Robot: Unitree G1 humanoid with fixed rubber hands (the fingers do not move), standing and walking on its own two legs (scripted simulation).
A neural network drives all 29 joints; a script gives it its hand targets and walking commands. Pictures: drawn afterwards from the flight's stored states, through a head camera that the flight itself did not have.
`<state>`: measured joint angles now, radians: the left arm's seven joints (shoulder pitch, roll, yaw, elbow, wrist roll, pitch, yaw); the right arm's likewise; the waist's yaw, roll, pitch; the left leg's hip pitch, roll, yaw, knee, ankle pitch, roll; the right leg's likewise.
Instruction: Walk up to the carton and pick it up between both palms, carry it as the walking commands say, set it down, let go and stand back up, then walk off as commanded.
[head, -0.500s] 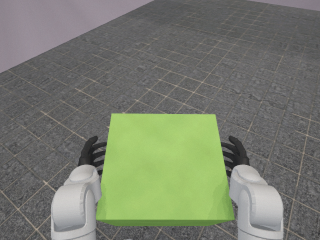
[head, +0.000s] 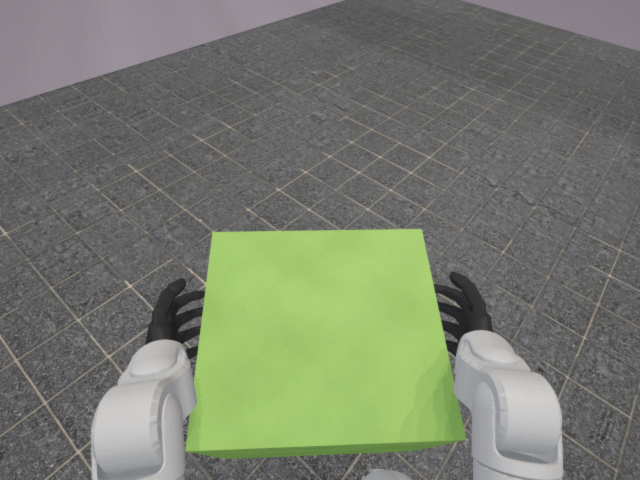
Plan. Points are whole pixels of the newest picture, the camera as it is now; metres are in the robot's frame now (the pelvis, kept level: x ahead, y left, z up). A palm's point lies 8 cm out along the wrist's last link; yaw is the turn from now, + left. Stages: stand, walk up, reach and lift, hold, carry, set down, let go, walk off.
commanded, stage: carry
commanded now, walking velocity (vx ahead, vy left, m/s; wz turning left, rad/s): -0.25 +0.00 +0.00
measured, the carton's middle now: (319, 349) +0.28 +0.01 +0.01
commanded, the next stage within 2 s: none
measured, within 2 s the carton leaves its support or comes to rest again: neither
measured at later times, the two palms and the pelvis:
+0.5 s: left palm out of the picture +0.09 +0.12 +0.11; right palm out of the picture +0.07 -0.20 +0.10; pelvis -0.17 -0.02 +0.00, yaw -2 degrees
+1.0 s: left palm out of the picture -0.02 +0.18 +0.08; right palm out of the picture +0.01 -0.15 +0.08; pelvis -0.25 -0.01 -0.02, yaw +6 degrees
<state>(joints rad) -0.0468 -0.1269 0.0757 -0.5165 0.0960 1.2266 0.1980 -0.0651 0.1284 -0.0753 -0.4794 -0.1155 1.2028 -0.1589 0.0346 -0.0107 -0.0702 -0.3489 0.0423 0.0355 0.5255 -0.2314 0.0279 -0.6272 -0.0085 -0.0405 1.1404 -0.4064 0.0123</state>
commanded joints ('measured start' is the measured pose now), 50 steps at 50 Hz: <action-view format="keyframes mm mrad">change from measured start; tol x32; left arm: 1 -485 -918 -749 -100 -427 -15 -261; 50 -420 -876 -644 -21 -345 6 -255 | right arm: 1 -341 867 595 -64 346 -9 236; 50 -463 915 677 -81 400 42 238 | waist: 1 -34 180 -201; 50 -45 -183 -204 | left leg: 1 139 211 -110 -122 391 92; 10 102 206 -188 -176 57 45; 18 -191 8 -39 398 -107 -48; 28 197 150 -102 -89 275 12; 41 -173 88 -184 -179 -230 26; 50 -87 -6 3 305 -172 3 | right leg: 1 42 12 14 -2 -41 9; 13 420 -369 281 -875 111 -99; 25 447 -228 136 -740 444 -134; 50 197 -404 50 -864 -165 -69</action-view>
